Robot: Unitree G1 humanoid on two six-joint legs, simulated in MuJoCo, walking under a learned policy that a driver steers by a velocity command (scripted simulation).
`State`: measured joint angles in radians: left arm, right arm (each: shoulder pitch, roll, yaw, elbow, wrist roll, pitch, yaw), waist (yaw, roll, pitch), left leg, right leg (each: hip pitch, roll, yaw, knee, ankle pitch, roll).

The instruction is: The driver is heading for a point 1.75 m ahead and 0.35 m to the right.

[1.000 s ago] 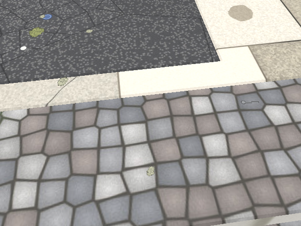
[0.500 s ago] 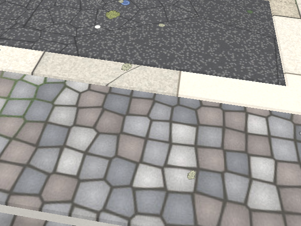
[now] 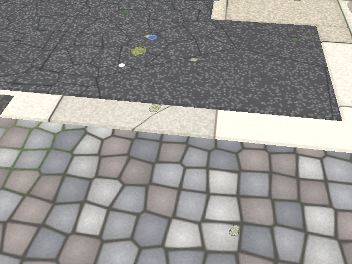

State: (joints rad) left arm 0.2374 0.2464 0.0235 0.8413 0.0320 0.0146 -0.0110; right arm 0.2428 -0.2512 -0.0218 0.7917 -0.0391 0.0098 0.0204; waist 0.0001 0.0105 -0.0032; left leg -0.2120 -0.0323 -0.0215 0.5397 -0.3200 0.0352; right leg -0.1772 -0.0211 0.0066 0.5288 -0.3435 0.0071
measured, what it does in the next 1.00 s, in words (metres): climbs: right foot, then left foot 0.12 m higher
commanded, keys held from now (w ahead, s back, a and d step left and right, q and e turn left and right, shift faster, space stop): w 1.00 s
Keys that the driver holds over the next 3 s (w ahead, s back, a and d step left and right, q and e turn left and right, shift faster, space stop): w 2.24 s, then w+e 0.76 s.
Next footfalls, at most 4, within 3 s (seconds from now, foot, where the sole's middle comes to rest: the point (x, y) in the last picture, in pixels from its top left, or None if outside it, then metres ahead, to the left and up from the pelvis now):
0.48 right None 0.23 -0.17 -0.77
0.94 left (192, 252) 0.53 -0.02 -0.65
1.54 right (231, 164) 0.92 -0.19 -0.65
2.10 left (179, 115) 1.22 0.02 -0.65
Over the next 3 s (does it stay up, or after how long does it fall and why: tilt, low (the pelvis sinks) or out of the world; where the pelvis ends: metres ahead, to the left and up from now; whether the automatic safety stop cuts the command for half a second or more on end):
stays up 1.52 -0.18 0.13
